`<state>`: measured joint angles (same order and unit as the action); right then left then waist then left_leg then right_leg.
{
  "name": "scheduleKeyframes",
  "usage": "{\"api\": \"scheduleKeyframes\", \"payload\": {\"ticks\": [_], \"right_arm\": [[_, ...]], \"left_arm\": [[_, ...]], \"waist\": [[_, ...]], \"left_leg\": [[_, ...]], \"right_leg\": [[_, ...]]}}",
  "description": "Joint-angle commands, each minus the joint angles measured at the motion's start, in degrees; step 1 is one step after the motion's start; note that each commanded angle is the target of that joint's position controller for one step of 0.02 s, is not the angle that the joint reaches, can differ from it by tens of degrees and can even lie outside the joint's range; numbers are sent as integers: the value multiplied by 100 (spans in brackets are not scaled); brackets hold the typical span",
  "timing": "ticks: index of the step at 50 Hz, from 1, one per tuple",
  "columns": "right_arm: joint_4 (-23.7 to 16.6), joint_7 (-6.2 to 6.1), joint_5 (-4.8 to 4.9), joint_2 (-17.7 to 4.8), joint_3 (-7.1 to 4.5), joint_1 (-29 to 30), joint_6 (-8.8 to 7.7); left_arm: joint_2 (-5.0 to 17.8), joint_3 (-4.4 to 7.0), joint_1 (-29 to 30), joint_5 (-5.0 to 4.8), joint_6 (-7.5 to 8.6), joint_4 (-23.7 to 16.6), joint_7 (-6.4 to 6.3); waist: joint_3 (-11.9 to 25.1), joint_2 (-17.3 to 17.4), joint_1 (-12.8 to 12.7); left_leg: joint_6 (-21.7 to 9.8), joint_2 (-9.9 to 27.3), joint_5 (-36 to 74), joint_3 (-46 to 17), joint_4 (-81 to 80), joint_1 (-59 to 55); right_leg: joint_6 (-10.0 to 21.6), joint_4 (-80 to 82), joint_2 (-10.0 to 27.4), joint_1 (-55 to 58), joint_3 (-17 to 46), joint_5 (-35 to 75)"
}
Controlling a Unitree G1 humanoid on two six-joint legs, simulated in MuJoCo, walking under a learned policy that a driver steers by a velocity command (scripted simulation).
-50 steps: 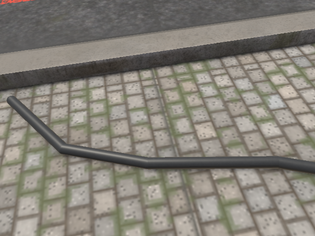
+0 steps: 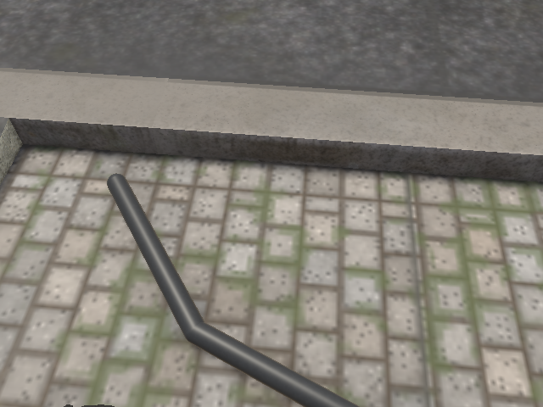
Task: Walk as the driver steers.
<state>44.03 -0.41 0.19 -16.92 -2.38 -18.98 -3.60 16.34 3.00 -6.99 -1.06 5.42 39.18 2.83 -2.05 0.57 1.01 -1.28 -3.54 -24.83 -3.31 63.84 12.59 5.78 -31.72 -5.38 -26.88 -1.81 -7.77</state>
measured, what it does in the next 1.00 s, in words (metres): walks ahead: left foot, then right foot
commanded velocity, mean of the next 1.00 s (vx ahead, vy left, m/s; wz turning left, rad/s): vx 0.50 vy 0.00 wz -0.25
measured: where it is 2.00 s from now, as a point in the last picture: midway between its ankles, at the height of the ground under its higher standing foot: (272, 223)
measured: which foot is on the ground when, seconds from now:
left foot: up 0.00-0.38, down 0.40-1.00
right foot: down 0.00-0.38, up 0.40-0.86, down 0.88-1.00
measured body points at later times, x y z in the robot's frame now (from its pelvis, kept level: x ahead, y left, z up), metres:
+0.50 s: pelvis +0.29 +0.03 +0.01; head +0.31 +0.03 +0.46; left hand +0.44 +0.29 -0.11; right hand +0.40 -0.27 -0.06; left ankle +0.37 +0.12 -0.72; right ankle +0.15 -0.06 -0.63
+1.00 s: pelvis +0.52 -0.09 +0.01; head +0.54 -0.11 +0.46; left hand +0.76 +0.09 -0.07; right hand +0.45 -0.36 -0.12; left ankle +0.41 +0.10 -0.62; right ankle +0.53 -0.20 -0.72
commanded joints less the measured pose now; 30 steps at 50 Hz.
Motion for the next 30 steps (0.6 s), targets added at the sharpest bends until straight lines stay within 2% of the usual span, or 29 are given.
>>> {"api": "scheduleKeyframes", "payload": {"ticks": [1, 2, 3, 5, 7, 10, 13, 15, 17, 18, 19, 20, 21, 22, 23, 24, 25, 26, 27, 28, 30], "right_arm": [[-907, 86, 45, -753, -107, 710, -398], [-925, 58, -74, -758, -148, 716, -388], [-932, 46, -107, -693, -146, 598, -349], [-896, 8, -148, -567, -112, 405, -249], [-992, -33, -170, -429, -51, 694, -202], [-1122, -15, -149, -232, 28, 1421, -229], [-1168, 52, -22, -258, 16, 1812, -260], [-1262, 99, 10, -425, -66, 2017, -298], [-1233, 131, 29, -555, -154, 1815, -349], [-1141, 121, 27, -623, -218, 1451, -380], [-1055, 88, -38, -797, -306, 902, -414], [-980, 19, -131, -1147, -409, -37, -416], [-764, 52, -185, -1548, -502, -379, -327], [-866, 62, -56, -1014, -419, -225, -293], [-918, 25, -39, -664, -322, 10, -252], [-912, 21, -91, -555, -262, 259, -219], [-851, 22, -102, -447, -226, 397, -202], [-791, 11, -144, -388, -194, 437, -202], [-719, 18, -139, -352, -188, 422, -212], [-664, 40, -100, -328, -191, 429, -235], [-476, 88, -64, -430, -211, 278, -291]], "left_arm": [[782, 246, -912, 28, -68, -209, -116], [682, 203, -751, 70, -60, -265, -131], [669, 187, -634, 99, -68, -320, -143], [690, 197, -599, 58, -66, -296, -179], [853, 244, -687, 37, -69, -241, -238], [950, 281, -946, -44, -141, -109, -314], [930, 281, -1301, -69, -262, 0, -346], [904, 279, -1414, -108, -309, 8, -364], [916, 293, -1335, -67, -356, -9, -386], [847, 279, -1242, -51, -374, -38, -390], [647, 215, -1214, -2, -359, -95, -365], [285, 86, -1222, 97, -325, -234, -343], [63, -5, -2056, -78, -255, -385, -338], [665, 104, -2004, -157, -261, -206, -368], [931, 185, -1328, -114, -290, -291, -366], [840, 188, -980, -36, -311, -367, -370], [759, 202, -798, 7, -303, -454, -350], [643, 202, -811, -16, -329, -476, -313], [508, 180, -935, -44, -377, -450, -293], [430, 172, -975, -59, -417, -453, -276], [314, 129, -766, -12, -410, -540, -280]], "waist": [[665, 73, -489], [455, 160, -275], [365, -32, -100], [326, -267, 37], [244, -291, -14], [250, -372, -310], [374, -540, -519], [311, -552, -528], [324, -750, -351], [426, -791, -127], [841, -693, 148], [1656, 21, 502], [2148, 1913, 107], [1684, 1223, 245], [941, 623, 413], [542, 270, 329], [248, 281, 227], [132, 468, 116], [142, 661, 51], [112, 626, -11], [8, 399, -31]], "left_leg": [[38, 564, 396, -365, 976, 3095], [67, 729, 583, -336, 530, 2754], [128, 779, 640, -298, 309, 2497], [304, 850, 681, -156, -171, 2344], [474, 797, 1121, 7, -884, 2255], [561, 542, 2449, 85, -2291, 1720], [605, 287, 2868, 40, -2911, 1360], [500, 241, 2554, -101, -3395, 1404], [290, 253, 2133, -188, -3661, 1150], [139, 248, 2148, -101, -3917, 628], [-85, 551, 2191, -251, -3912, -371], [-455, 1623, 2048, -1269, -3775, -1926], [-1432, 2870, 1023, -4013, -4286, -3334], [-1383, 2873, -182, -4317, -4497, -3015], [-1103, 2537, -110, -3237, -4576, -2346], [-930, 2252, 550, -2479, -4678, -1673], [-873, 2008, 1039, -1989, -4827, -1211], [-805, 1827, 1385, -1543, -4972, -887], [-820, 1747, 1554, -1252, -5083, -738], [-864, 1711, 1711, -1005, -5165, -611], [-1015, 1711, 2143, -870, -5305, -453]], "right_leg": [[1211, 1610, 1910, 3026, 3218, -447], [1142, 1744, 1706, 2411, 2869, 118], [1148, 1867, 1548, 2004, 2700, 441], [1195, 1953, 1406, 1545, 2339, 1018], [1145, 1975, 1239, 1142, 1945, 1427], [797, 1793, 873, 820, 1574, 1211], [657, 1484, 955, 1089, 1895, 666], [579, 1218, 1086, 1534, 2348, 289], [470, 869, 1231, 1857, 2726, 232], [368, 576, 1126, 1822, 2705, 384], [195, -151, 877, 1575, 2468, 573], [-54, -1853, 467, 742, 1865, -454], [-399, -3562, -165, -1204, 1200, -2773], [-529, -4343, 351, -1880, 1279, -2471], [-584, -4477, 538, -2013, 1156, -1904], [-619, -4371, 711, -1843, 1007, -1486], [-625, -4113, 841, -1762, 994, -1205], [-625, -4102, 955, -1542, 909, -1080], [-639, -4257, 988, -1430, 763, -1049], [-656, -4206, 1035, -1437, 727, -997], [-668, -3738, 1007, -1549, 862, -817]]}}
Velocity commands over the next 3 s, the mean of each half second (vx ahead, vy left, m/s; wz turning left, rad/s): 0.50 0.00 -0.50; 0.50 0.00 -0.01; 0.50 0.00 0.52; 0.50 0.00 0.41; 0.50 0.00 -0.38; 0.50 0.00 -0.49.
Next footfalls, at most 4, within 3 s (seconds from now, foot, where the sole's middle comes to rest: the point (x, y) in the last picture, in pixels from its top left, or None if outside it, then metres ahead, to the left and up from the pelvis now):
0.40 left None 0.41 0.11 -0.76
0.88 right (365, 354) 0.57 -0.21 -0.76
1.60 right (315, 230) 0.95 -0.11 -0.76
2.04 left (226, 195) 1.08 0.15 -0.76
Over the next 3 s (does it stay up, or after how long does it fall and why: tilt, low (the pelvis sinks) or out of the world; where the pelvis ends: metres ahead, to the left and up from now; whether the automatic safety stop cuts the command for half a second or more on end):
stays up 1.54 0.04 0.12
